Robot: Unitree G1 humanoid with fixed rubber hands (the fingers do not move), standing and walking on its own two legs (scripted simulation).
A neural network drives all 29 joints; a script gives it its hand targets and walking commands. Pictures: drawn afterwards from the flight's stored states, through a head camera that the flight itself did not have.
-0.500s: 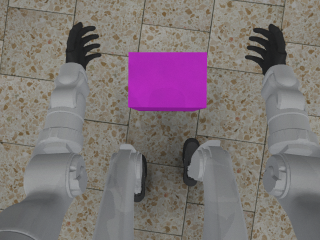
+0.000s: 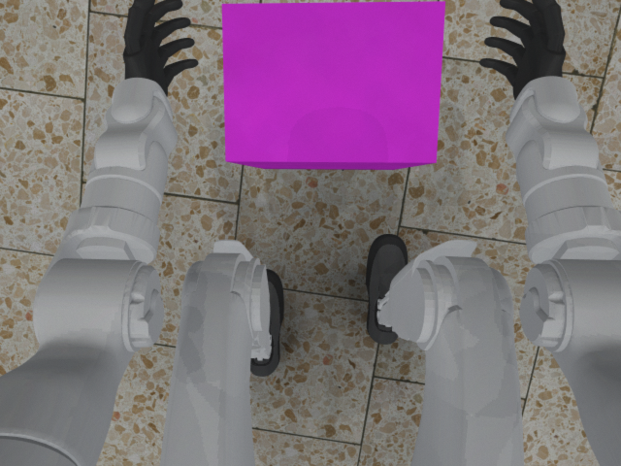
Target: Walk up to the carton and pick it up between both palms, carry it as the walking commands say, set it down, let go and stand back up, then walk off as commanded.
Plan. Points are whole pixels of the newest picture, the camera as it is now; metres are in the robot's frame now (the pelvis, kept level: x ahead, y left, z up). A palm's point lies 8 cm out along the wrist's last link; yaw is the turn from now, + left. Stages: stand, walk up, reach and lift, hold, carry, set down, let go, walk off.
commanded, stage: reach and lift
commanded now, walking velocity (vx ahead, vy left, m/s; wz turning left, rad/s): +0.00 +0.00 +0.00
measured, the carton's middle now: (329, 108) +0.49 -0.02 -0.28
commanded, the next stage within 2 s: none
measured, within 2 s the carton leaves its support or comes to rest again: leaves its support in 1.94 s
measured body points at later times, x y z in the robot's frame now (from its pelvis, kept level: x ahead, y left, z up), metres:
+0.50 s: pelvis -0.01 +0.01 -0.05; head +0.35 -0.02 +0.21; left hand +0.52 +0.17 -0.23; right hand +0.52 -0.25 -0.22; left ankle +0.09 +0.12 -0.38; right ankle +0.14 -0.11 -0.38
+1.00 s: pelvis -0.01 +0.00 -0.04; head +0.35 -0.02 +0.22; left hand +0.52 +0.14 -0.22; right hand +0.52 -0.22 -0.22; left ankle +0.09 +0.12 -0.38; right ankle +0.14 -0.11 -0.38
